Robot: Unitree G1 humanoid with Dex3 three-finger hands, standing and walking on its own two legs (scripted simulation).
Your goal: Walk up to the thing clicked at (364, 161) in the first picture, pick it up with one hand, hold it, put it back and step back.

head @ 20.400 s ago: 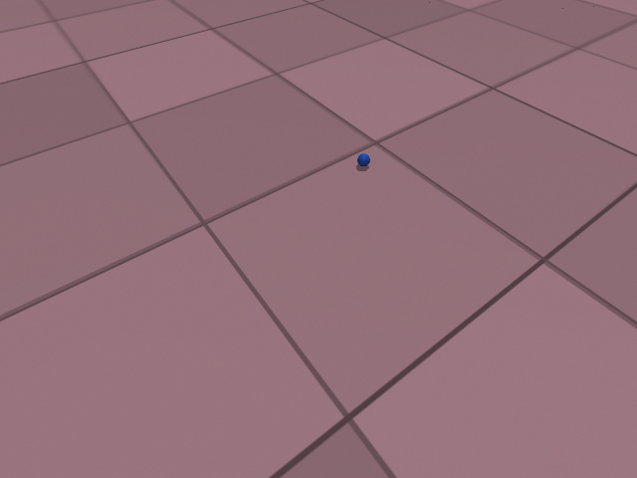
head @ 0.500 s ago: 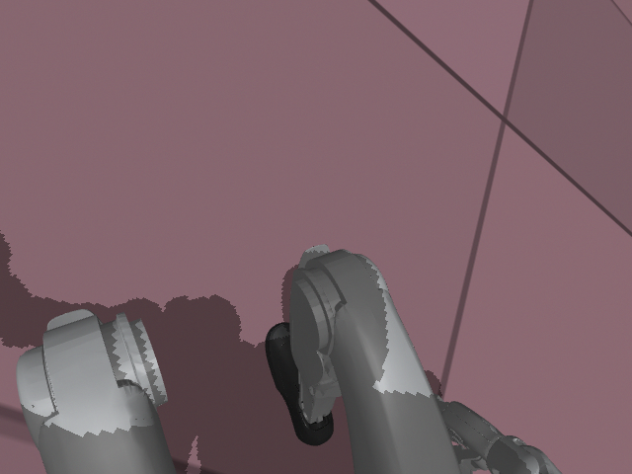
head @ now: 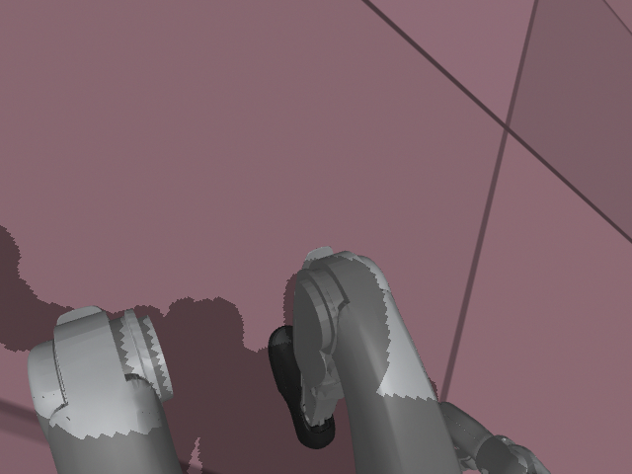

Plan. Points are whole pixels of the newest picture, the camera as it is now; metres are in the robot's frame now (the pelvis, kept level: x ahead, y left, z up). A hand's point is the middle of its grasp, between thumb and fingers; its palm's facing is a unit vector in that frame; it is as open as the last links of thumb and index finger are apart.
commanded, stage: settle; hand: left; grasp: from above
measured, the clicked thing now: out of the picture +0.40 +0.37 -0.26
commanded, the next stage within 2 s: lift in 0.76 s
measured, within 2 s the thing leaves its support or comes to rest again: leaves its support in 0.16 s
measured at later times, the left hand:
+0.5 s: hand out of the picture +0.37 +0.36 -0.15, palm faces -0.45 -0.14 -0.88, open 7.1 cm
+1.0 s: hand out of the picture +0.38 +0.36 -0.10, palm faces -0.44 -0.13 -0.89, open 7.1 cm
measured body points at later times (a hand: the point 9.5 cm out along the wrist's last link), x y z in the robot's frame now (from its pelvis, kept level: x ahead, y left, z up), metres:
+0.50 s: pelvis +0.00 -0.01 +0.03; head +0.21 +0.10 +0.41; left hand +0.39 +0.37 -0.10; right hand +0.13 -0.27 -0.07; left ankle +0.06 +0.12 -0.25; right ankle +0.12 -0.13 -0.25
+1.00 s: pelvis -0.01 -0.01 +0.05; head +0.20 +0.08 +0.44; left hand +0.39 +0.36 -0.05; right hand +0.09 -0.28 -0.06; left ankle +0.06 +0.12 -0.25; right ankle +0.12 -0.13 -0.25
